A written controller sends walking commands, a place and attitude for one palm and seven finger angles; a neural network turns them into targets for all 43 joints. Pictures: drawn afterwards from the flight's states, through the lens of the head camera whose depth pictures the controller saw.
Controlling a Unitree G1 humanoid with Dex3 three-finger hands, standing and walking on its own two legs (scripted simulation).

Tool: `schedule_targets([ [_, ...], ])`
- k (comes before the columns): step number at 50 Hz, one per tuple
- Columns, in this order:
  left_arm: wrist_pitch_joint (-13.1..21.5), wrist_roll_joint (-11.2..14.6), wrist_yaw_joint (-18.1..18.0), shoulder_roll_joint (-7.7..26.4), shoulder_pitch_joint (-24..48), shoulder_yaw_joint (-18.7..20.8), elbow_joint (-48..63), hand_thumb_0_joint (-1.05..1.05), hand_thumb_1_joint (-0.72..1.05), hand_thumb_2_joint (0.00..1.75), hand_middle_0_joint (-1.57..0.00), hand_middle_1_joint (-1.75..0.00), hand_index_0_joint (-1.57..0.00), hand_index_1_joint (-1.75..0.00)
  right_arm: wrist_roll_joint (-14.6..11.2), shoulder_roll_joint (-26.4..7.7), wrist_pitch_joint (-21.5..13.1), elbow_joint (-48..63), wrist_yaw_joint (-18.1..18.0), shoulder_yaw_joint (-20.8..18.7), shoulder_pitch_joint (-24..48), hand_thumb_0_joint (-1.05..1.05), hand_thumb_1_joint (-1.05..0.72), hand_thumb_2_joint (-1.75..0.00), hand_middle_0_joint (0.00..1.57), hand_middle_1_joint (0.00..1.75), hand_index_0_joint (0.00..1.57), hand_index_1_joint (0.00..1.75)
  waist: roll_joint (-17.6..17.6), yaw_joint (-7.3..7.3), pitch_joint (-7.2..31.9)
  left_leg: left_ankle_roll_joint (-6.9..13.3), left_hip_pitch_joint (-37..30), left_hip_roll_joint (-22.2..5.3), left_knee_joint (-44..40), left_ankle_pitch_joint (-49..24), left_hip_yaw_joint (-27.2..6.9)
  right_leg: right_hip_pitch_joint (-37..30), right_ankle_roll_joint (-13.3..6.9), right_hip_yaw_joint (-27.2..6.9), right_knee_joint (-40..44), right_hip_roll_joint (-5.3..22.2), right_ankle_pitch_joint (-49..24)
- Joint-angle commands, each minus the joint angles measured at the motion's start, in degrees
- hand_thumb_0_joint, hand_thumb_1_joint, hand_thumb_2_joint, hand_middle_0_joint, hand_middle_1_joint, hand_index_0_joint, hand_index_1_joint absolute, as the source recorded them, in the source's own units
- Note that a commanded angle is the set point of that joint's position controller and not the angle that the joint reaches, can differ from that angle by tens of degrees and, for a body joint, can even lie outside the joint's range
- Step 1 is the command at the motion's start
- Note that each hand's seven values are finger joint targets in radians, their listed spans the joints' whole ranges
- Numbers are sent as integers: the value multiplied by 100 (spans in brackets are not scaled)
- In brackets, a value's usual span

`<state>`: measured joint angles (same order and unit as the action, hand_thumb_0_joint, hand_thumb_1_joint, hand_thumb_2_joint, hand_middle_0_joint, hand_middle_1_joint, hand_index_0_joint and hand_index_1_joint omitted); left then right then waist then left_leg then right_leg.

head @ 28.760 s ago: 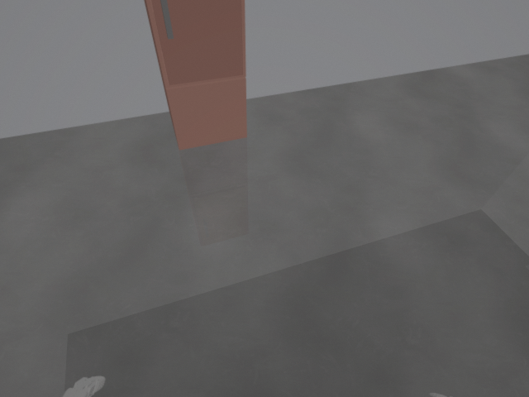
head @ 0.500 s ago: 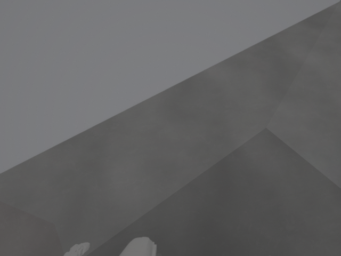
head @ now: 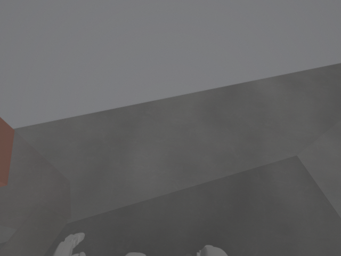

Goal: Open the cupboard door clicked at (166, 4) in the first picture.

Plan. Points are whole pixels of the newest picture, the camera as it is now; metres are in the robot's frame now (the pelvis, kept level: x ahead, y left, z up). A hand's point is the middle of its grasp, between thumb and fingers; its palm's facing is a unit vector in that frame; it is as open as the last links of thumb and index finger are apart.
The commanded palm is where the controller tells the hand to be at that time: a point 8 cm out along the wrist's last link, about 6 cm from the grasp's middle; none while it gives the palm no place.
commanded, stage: turn to face it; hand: left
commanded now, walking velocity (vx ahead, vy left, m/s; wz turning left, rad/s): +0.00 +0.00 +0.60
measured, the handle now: out of the picture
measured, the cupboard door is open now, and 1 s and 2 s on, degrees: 47 47 47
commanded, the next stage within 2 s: take the last steps up to it in 1.80 s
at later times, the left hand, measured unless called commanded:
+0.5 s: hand out of the picture +0.03 +0.21 -0.18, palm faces +0.32 -0.91 -0.24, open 7.4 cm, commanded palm none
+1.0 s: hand out of the picture -0.04 +0.17 -0.19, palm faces +0.61 -0.76 -0.20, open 7.4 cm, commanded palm none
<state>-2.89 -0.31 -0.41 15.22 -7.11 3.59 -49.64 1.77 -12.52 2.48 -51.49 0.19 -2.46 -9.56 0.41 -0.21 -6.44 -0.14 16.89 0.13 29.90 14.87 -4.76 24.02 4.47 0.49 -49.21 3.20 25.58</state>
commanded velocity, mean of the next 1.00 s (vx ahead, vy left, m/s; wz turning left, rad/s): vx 0.00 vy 0.00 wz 0.60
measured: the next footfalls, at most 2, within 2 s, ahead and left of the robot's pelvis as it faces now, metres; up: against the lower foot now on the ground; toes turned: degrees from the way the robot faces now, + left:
right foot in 0.08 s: +0.04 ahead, -0.16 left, +0.00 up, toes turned +1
left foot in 0.36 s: +0.03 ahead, +0.11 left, +0.00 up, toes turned +18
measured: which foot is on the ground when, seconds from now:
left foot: down 0.00-0.06, up 0.08-0.34, down 0.36-0.64, up 0.66-0.94, down 0.96-1.00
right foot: up 0.00-0.06, down 0.08-0.36, up 0.38-0.62, down 0.64-0.94, up 0.96-1.00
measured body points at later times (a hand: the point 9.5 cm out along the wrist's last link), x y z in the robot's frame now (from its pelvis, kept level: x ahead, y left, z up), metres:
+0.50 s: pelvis +0.02 -0.02 -0.01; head +0.07 +0.02 +0.43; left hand +0.01 +0.25 -0.16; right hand +0.20 -0.24 -0.14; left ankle -0.01 +0.10 -0.74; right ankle +0.02 -0.17 -0.68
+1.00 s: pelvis +0.04 -0.03 -0.02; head +0.06 +0.02 +0.43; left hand -0.07 +0.21 -0.18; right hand +0.30 -0.17 -0.13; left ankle -0.01 +0.05 -0.74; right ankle +0.09 -0.17 -0.71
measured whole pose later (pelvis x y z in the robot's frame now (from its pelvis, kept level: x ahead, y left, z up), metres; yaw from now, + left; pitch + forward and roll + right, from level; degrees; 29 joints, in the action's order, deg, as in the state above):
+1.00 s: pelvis +0.04 -0.03 -0.02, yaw +37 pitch +0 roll +0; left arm -2.7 -0.5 -0.4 14.3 -12.5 2.8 -51.0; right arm 1.2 -13.4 2.2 -49.7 1.8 -3.2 -5.9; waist 4.6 0.5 -6.4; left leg 1.9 19.4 0.7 37.6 17.0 3.4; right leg 19.8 4.3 6.9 -50.2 8.9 29.7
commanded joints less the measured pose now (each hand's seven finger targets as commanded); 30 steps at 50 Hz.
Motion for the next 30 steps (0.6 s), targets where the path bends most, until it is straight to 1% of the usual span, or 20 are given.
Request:
schedule_targets([
  [1,183,3,-21,416,-545,136,347,0,90,90,-20,-30,-20,-30,-60,-1321,-86,451,-92,-428,226,0,-90,-90,20,30,20,30,-960,154,1086,642,-44,-950,-316,-2062,-1167,-1323,-55,231,1757,-300,-846],
  [2,238,-27,-50,648,-861,193,294,0,90,90,-20,-30,-20,-30,-111,-1174,-82,518,-71,-412,351,0,-90,-90,20,30,20,30,-483,338,1132,378,522,-647,115,-1276,-977,-2068,-118,-64,2609,18,-1321],
  [3,296,-118,-115,1169,-996,312,253,0,90,90,-20,-30,-20,-30,-161,-760,-81,625,-34,-360,298,0,-90,-90,20,30,20,30,1094,393,1147,-64,1567,104,1261,524,-123,-2716,-572,-1518,3305,1470,-1519],
  [4,298,-130,-132,1416,-944,314,304,0,90,90,-20,-30,-20,-30,-133,-754,-72,717,-10,-361,377,0,-90,-90,20,30,20,30,1780,437,1059,-228,1679,293,2800,2209,303,-2128,-1245,-2289,3440,2570,-2181],
  [5,296,-103,-143,1225,-728,246,355,0,90,90,-20,-30,-20,-30,-98,-835,-39,671,21,-359,286,0,-90,-90,20,30,20,30,1317,286,916,-168,1604,13,3599,2023,88,-1673,-1438,-1820,3294,2427,-2164],
  [6,287,-113,-128,995,-357,186,447,0,90,90,-20,-30,-20,-30,-91,-696,-1,611,79,-350,173,0,-90,-90,20,30,20,30,1100,67,738,-205,1521,-47,3799,1568,208,-1383,-1340,-1231,3226,1970,-2024],
  [7,262,-107,-165,806,-172,186,496,0,90,90,-20,-30,-20,-30,-91,-682,44,496,78,-363,187,0,-90,-90,20,30,20,30,1617,-10,763,-276,1606,-170,3840,1508,331,-1571,-1220,-938,3055,1741,-2683],
  [9,286,-100,-153,727,-190,133,475,0,90,90,-20,-30,-20,-30,-112,-639,38,499,120,-295,319,0,-90,-90,20,30,20,30,1722,15,621,-364,1441,-251,3139,1436,558,-1708,-1132,-167,2774,1537,-3866],
  [12,301,-140,-137,941,-560,224,337,0,90,90,-20,-30,-20,-30,-149,-457,-28,534,170,-208,596,0,-90,-90,20,30,20,30,1177,235,726,-347,949,-128,1624,1308,941,-2064,-1041,55,2347,1605,-4453],
  [15,282,-80,-83,1077,-653,256,286,0,90,90,-20,-30,-20,-30,-119,-510,-71,437,158,-197,176,0,-90,-90,20,30,20,30,852,59,990,-252,33,122,323,304,1178,-1860,-728,380,1692,1492,-4195],
  [16,273,-35,-67,1030,-536,256,324,0,90,90,-20,-30,-20,-30,-105,-687,-109,358,157,-255,-204,0,-90,-90,20,30,20,30,532,-191,1187,-160,-695,13,-376,-510,975,-1445,-494,566,1054,1427,-3823],
  [17,244,-10,-37,728,-523,205,467,0,90,90,-20,-30,-20,-30,-58,-1252,-162,328,127,-390,-579,0,-90,-90,20,30,20,30,-809,-367,1509,322,-1667,-1141,-601,-1955,-570,-251,-99,866,-120,864,-1863],
  [18,202,9,-37,356,-189,76,707,0,90,90,-20,-30,-20,-30,-44,-1789,-153,277,44,-526,-1018,0,-90,-90,20,30,20,30,-1927,-608,1527,1253,-1968,-2389,-791,-4199,-2238,981,167,604,-1294,245,1364],
  [19,132,-35,-63,560,67,88,759,0,90,90,-20,-30,-20,-30,-31,-1822,-115,156,-6,-514,-1154,0,-90,-90,20,30,20,30,-1180,-631,1520,1532,-1775,-2501,-692,-3756,-2060,1005,26,-55,-1796,354,1238],
  [20,132,-35,-65,499,36,124,795,0,90,90,-20,-30,-20,-30,-8,-1736,-134,293,-35,-476,-802,0,-90,-90,20,30,20,30,-837,-453,1291,1441,-1174,-2246,-818,-2353,-1772,916,-8,-64,-1778,381,903],
  [21,112,-59,-61,441,105,148,637,0,90,90,-20,-30,-20,-30,-4,-1530,-152,379,-79,-446,-443,0,-90,-90,20,30,20,30,-1340,-341,1058,1224,-814,-1765,-850,-1989,-1609,892,-10,-95,-1671,358,590],
  [23,77,-59,-4,462,-5,143,505,0,90,90,-20,-30,-20,-30,-3,-1299,-148,452,-108,-352,-12,0,-90,-90,20,30,20,30,-1394,-162,727,918,-452,-1419,-884,-1932,-1090,637,10,-63,-1278,269,193],
  [25,96,-30,13,374,-46,118,465,0,90,90,-20,-30,-20,-30,4,-1327,-159,438,-118,-363,-48,0,-90,-90,20,30,20,30,-1017,-141,949,913,-653,-1318,-730,-2390,-1042,302,-8,39,-560,95,226],
  [28,148,-3,13,328,-325,107,400,0,90,90,-20,-30,-20,-30,-8,-1374,-116,454,-108,-402,103,0,-90,-90,20,30,20,30,-1048,-47,1184,819,-490,-1138,-522,-2311,-1069,-525,-64,199,638,-183,7],
  [30,199,-9,-10,438,-865,161,274,0,90,90,-20,-30,-20,-30,-70,-1303,-72,551,-88,-412,418,0,-90,-90,20,30,20,30,-770,251,1207,567,203,-859,-147,-1500,-989,-1584,-89,280,1938,-222,-1010],
])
